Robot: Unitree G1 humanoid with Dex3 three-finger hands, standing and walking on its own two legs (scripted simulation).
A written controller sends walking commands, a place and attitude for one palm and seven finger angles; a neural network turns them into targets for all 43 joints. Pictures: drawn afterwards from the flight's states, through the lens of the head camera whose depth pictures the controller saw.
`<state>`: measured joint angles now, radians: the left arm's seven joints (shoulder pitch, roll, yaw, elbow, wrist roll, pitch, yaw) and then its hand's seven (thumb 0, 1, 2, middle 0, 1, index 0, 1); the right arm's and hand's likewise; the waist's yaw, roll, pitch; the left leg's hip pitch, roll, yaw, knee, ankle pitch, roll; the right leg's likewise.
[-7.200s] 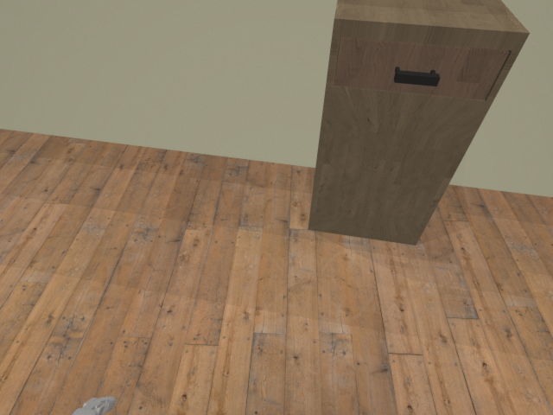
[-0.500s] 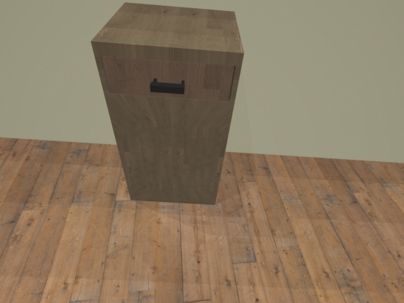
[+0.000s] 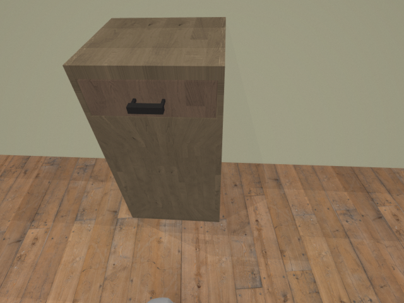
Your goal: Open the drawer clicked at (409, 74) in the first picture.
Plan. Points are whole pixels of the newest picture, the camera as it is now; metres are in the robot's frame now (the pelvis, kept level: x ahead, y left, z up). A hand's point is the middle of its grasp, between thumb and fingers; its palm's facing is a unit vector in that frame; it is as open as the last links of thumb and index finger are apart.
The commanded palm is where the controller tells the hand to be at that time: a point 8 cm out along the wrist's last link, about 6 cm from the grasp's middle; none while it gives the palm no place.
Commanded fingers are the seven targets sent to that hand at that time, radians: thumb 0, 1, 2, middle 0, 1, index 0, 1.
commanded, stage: take the last steps up to it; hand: left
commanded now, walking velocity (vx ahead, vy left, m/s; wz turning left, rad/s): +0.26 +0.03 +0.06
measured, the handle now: (147, 104) +0.69 +0.21 +0.02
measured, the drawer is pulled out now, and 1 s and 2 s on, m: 0.00 0.00 0.00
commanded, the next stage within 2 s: come to a stop and stand still in 0.26 s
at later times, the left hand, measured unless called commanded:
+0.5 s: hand out of the picture +0.12 +0.22 -0.19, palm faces +0.08 -0.98 -0.17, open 7.4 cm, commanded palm none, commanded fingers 0.00 0.90 0.90 -0.20 -0.30 -0.20 -0.30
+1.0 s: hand (135, 283) +0.21 +0.18 -0.15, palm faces +0.07 -0.96 -0.27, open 7.3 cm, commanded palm none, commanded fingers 0.00 0.90 0.90 -0.20 -0.30 -0.20 -0.30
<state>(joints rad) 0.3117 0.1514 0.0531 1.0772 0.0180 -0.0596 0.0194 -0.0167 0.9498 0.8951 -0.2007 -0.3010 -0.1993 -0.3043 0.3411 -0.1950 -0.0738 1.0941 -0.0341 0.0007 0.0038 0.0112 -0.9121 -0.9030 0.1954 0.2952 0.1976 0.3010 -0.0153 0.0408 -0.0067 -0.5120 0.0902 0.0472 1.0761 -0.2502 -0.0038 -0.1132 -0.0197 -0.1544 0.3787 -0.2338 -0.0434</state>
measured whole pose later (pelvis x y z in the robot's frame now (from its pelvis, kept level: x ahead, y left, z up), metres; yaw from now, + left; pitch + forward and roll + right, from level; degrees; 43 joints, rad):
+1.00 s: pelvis +0.14 -0.01 +0.00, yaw +1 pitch +0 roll +3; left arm 0.17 0.13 0.04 0.98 0.02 0.01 0.03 0.00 0.91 0.89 -0.20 -0.30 -0.20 -0.30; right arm 0.24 -0.22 -0.07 1.06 -0.02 0.08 0.00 0.01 -0.91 -0.90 0.20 0.30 0.20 0.30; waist 0.01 0.04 0.06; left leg -0.36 0.01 -0.01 1.01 -0.40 -0.05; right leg -0.31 -0.06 -0.10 0.48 -0.17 -0.06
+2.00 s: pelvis +0.14 +0.01 -0.02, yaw +0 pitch -2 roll +0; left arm 0.27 0.14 0.01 1.11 0.01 -0.02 0.04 0.01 0.94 0.90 -0.20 -0.30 -0.20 -0.30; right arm 0.25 -0.18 -0.01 1.08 -0.02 -0.02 -0.05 0.02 -0.94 -0.90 0.20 0.30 0.20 0.30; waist -0.01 0.05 0.00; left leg -0.14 0.02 0.04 0.55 -0.37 0.00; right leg -0.21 -0.02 -0.06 0.58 -0.33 -0.01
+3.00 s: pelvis +0.15 +0.05 -0.01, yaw -1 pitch -1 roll +0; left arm 0.27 0.14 0.01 1.09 0.01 -0.01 0.04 0.01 0.92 0.90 -0.20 -0.30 -0.20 -0.30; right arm 0.33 -0.14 0.02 1.10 -0.02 -0.03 -0.04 0.02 -0.93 -0.90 0.20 0.30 0.20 0.30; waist -0.01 0.04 0.02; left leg -0.13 -0.04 0.08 0.51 -0.37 0.06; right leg -0.20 -0.07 -0.02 0.55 -0.33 0.04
